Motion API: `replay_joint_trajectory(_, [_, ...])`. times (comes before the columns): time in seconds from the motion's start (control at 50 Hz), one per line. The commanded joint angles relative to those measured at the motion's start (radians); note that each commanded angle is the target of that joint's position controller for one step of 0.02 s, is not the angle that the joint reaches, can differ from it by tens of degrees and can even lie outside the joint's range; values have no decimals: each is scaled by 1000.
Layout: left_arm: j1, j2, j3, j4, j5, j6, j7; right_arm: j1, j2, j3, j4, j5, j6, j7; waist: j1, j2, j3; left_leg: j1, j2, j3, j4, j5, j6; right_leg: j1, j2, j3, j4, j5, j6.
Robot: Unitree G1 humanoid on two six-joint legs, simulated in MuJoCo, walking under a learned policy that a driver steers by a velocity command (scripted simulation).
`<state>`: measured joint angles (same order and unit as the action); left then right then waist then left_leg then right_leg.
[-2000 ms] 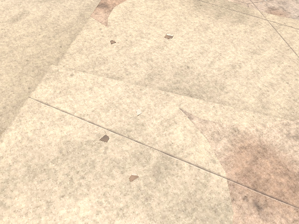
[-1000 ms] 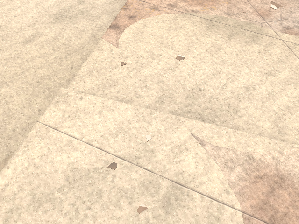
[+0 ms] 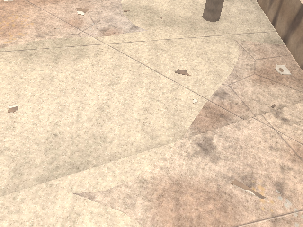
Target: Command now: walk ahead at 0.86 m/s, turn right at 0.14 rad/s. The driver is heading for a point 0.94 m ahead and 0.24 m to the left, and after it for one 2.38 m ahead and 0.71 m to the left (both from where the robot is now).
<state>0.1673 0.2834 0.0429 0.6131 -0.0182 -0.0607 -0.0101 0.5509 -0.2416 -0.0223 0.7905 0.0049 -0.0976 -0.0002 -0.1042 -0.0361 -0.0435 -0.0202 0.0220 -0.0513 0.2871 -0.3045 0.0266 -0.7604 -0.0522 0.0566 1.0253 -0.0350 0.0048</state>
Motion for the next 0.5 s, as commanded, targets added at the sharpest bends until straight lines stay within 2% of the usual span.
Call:
replay_joint_trajectory(0.02, [-228, 27, 5, -124, -6, -33, -18, 14, -138, -19, -28, 6, -6, -4, -23, 187, 168, 28, 197, -180, -189, 21, 145, -155, -12, -51, -142, 68, 13])
replay_joint_trajectory(0.1, [-333, 5, -6, -152, -23, -50, -58, 58, -149, -10, 19, 14, 10, -8, -55, 189, 217, 85, 226, -123, -206, 134, 150, -88, 0, -96, -331, 60, 3])
replay_joint_trajectory(0.14, [-354, 11, -6, -164, -26, -57, -73, 61, -164, -11, 41, 21, 21, -10, -41, 201, 234, 115, 245, -91, -192, 243, 146, -26, 15, -111, -405, 4, -20])
replay_joint_trajectory(0.16, [-352, 18, -4, -170, -24, -61, -77, 56, -168, -12, 49, 24, 27, -10, -22, 210, 231, 96, 247, -84, -158, 388, 141, 62, 35, -119, -444, -36, -34])
replay_joint_trajectory(0.18, [-314, 42, 6, -170, -22, -62, -73, 47, -184, -15, 55, 20, 30, -13, 19, 230, 191, 85, 252, -81, -95, 640, 136, 184, 66, -125, -462, -73, -49])
replay_joint_trajectory(0.2, [-221, 88, 26, -160, -23, -58, -61, 37, -207, -21, 62, 14, 32, -17, 89, 253, 106, 70, 259, -72, 22, 936, 129, 357, 98, -135, -455, -106, -72])
replay_joint_trajectory(0.22, [12, 143, 55, -107, -32, -49, -40, -8, -224, -23, 58, 2, 34, -19, 229, 243, -23, -45, 225, -34, 254, 1054, 104, 664, 108, -135, -451, -110, -101])
replay_joint_trajectory(0.24, [289, 198, 78, -45, -33, -30, -12, -55, -211, -16, 17, -23, 21, -18, 363, 183, -208, -351, 185, -50, 579, 771, 77, 1107, -64, 41, -371, -195, -132])
replay_joint_trajectory(0.26, [367, 308, 94, -9, 4, -31, -13, 81, -7, 31, -29, -7, -7, -10, 249, -227, -469, -668, 0, -71, 965, -134, 35, 1426, -364, 574, -520, -703, -244])
replay_joint_trajectory(0.28, [384, 210, 72, -8, 23, -35, -11, -11, -113, 5, -33, 59, -31, -10, 293, -258, -469, -735, 9, -155, 1099, -157, 44, 1324, -377, 775, -733, -888, -221])
replay_joint_trajectory(0.3, [322, 161, 56, 19, 16, -39, -5, -155, -162, -19, -72, 87, -29, -14, 289, -213, -218, -847, 48, -101, 1155, -87, 39, 1173, -350, 611, -750, -755, -176])
replay_joint_trajectory(0.32, [274, 134, 47, 36, 16, -41, -3, -209, -140, -15, -82, 70, -25, -17, 257, -99, -100, -842, 92, -71, 1139, -18, 37, 1012, -330, 458, -748, -575, -167])
replay_joint_trajectory(0.34, [214, 99, 39, 50, 28, -44, -7, -230, -122, -20, -77, 43, -14, -16, 206, -44, -16, -782, 124, -65, 1097, 39, 35, 853, -279, 332, -768, -435, -153])
replay_joint_trajectory(0.36, [167, 58, 29, 62, 44, -52, -8, -179, -88, -23, -69, 43, 8, -8, 142, -101, 7, -710, 154, -77, 1080, 85, 33, 746, -254, 235, -791, -362, -153])
replay_joint_trajectory(0.38, [127, 19, 25, 79, 38, -57, -13, -158, -54, -20, -60, 52, 32, -1, 113, -108, 38, -671, 170, -71, 1074, 88, 32, 682, -232, 149, -820, -303, -148])
replay_joint_trajectory(0.4, [94, 0, 24, 91, 25, -60, -16, -163, -36, -21, -60, 57, 55, 3, 93, -96, 81, -670, 180, -65, 1063, 73, 32, 632, -223, 65, -845, -235, -136])
replay_joint_trajectory(0.42, [62, 0, 26, 101, 19, -63, -17, -181, -25, -22, -70, 55, 73, 4, 72, -77, 130, -687, 185, -61, 1055, 74, 29, 582, -219, -2, -866, -174, -122])
replay_joint_trajectory(0.44, [50, -10, 25, 105, 19, -65, -17, -210, -32, -26, -76, 47, 84, 5, 70, -44, 164, -706, 181, -55, 1040, 113, 29, 557, -185, -86, -868, -81, -108])
replay_joint_trajectory(0.46, [32, 21, 31, 107, 28, -68, -13, -232, -27, -23, -102, 40, 87, 6, 52, -63, 188, -716, 174, -51, 991, 181, 21, 524, -185, -125, -893, -57, -113])
replay_joint_trajectory(0.5, [31, 40, 35, 115, 39, -72, -2, -296, -50, -24, -127, 34, 81, 14, 54, -19, 229, -728, 156, -19, 869, 308, 18, 519, -160, -209, -926, -7, -120])
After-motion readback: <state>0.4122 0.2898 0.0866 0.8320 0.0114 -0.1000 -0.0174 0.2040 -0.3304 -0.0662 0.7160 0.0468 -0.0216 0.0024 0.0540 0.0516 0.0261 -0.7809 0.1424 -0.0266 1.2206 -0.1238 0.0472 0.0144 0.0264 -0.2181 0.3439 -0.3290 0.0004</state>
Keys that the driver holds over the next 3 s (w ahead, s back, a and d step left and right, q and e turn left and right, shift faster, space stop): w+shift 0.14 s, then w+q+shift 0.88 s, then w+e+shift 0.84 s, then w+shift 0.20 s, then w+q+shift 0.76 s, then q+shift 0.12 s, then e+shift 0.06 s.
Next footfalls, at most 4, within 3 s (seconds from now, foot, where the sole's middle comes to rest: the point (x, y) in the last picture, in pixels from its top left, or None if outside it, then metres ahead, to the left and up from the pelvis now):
0.24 right None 0.35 -0.19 -0.78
0.70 left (110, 186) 0.75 0.09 -0.78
1.20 right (98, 122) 1.20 0.16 -0.83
1.64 left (38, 93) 1.46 0.55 -0.83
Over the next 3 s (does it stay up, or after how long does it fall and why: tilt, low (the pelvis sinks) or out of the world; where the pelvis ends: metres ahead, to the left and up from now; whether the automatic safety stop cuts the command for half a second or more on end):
stays up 2.54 0.59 -0.09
